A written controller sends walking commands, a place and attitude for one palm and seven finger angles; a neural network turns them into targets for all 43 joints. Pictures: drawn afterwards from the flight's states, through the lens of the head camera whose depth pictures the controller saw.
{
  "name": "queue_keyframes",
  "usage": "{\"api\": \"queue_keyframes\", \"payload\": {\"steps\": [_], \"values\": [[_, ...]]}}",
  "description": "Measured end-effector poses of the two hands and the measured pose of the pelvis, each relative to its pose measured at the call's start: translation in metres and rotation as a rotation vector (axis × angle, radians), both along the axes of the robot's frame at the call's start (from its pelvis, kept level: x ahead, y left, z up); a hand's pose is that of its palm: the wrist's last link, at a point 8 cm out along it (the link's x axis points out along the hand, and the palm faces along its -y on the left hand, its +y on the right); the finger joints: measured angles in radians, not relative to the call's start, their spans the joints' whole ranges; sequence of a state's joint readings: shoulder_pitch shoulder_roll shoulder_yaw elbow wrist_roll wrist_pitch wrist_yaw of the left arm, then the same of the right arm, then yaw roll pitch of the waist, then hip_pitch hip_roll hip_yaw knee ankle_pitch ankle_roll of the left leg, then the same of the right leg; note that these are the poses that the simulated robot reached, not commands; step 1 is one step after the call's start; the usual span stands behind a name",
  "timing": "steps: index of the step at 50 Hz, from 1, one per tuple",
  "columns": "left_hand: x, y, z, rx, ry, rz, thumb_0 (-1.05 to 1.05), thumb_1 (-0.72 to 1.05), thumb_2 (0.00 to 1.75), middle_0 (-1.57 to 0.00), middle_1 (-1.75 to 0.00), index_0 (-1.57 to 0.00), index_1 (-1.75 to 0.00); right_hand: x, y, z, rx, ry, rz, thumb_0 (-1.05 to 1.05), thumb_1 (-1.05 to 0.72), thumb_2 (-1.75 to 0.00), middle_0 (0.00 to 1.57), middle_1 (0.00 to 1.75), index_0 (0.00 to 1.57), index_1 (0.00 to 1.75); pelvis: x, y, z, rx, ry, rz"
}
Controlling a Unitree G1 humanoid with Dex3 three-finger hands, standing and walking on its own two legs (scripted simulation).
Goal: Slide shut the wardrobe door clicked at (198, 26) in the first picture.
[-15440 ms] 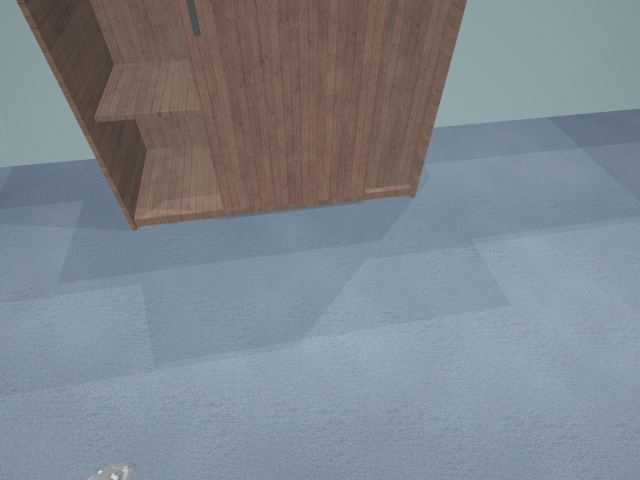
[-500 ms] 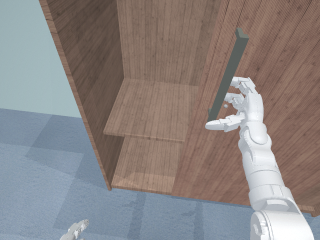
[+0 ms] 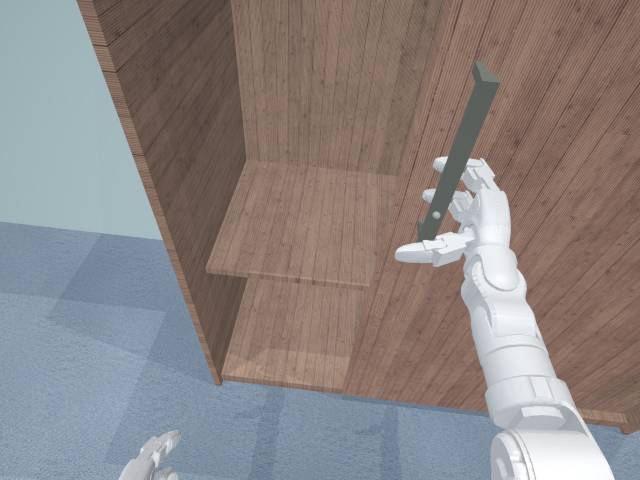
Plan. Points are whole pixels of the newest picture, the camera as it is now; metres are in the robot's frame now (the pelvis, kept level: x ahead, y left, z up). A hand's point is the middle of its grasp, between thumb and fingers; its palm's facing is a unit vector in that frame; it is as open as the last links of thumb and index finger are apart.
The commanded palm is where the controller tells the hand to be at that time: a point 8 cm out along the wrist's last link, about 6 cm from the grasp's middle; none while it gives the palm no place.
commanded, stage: slide the fingers in behind the handle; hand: right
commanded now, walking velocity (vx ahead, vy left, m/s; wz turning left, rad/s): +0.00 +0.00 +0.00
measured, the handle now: (447, 171) +0.47 -0.11 +0.17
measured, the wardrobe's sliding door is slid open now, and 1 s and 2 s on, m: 0.38 0.38 0.38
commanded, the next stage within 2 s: grip the handle and tug to test in 0.80 s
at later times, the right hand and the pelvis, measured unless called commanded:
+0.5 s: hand (425, 213) +0.42 -0.08 +0.14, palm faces +0.02 +1.00 +0.00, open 14.0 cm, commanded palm +0.39 -0.14 +0.14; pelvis +0.00 +0.00 +0.00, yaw +0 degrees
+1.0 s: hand (424, 210) +0.43 -0.08 +0.14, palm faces +0.03 +1.00 -0.01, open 13.6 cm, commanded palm +0.40 -0.13 +0.14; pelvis +0.00 +0.00 +0.00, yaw +0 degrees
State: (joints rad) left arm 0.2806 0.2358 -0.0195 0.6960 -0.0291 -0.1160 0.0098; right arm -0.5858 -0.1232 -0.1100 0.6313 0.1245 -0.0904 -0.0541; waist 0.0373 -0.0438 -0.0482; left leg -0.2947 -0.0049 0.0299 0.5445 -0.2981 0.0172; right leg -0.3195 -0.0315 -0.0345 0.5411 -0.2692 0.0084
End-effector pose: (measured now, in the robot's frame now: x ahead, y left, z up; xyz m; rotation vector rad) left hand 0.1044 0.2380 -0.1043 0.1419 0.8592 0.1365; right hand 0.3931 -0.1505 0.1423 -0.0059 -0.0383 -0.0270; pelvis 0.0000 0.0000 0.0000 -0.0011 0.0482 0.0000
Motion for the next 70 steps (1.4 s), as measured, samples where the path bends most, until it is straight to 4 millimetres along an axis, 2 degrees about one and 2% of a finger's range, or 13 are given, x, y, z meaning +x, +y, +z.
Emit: {"api": "queue_keyframes", "payload": {"steps": [23, 49, 57, 70], "values": [[-0.005, -0.001, -0.002, -0.003, 0.019, 0.006, 0.01, 0.91, 0.9, -0.2, -0.3, -0.2, -0.3, 0.001, 0.014, -0.001, -0.002, 0.001, 0.01, -0.01, 0.5, -0.3, 0.3, 1.2, 0.3, 1.2, 0.0, -0.001, 0.0, 0.0, 0.0, -0.002], [-0.017, -0.003, -0.007, 0.001, 0.071, 0.008, 0.01, 0.91, 0.9, -0.2, -0.3, -0.2, -0.3, 0.013, 0.013, -0.004, -0.006, 0.013, 0.002, -0.01, 0.49, -0.3, 0.35, 1.25, 0.34, 1.23, 0.0, -0.004, -0.001, 0.003, 0.017, -0.008], [-0.017, -0.005, -0.007, -0.004, 0.064, 0.006, 0.01, 0.91, 0.9, -0.2, -0.3, -0.2, -0.3, 0.012, 0.014, -0.004, -0.008, 0.012, 0.001, -0.01, 0.29, -0.39, 0.35, 1.26, 0.34, 1.25, -0.001, -0.005, -0.001, 0.002, 0.018, -0.006], [-0.012, -0.003, -0.004, -0.006, 0.045, 0.018, 0.01, 0.91, 0.9, -0.2, -0.3, -0.2, -0.3, 0.009, 0.01, -0.004, -0.001, 0.002, 0.002, 0.0, -0.27, -0.63, 0.38, 1.31, 0.38, 1.31, 0.003, -0.004, 0.0, 0.003, 0.012, 0.004]]}}
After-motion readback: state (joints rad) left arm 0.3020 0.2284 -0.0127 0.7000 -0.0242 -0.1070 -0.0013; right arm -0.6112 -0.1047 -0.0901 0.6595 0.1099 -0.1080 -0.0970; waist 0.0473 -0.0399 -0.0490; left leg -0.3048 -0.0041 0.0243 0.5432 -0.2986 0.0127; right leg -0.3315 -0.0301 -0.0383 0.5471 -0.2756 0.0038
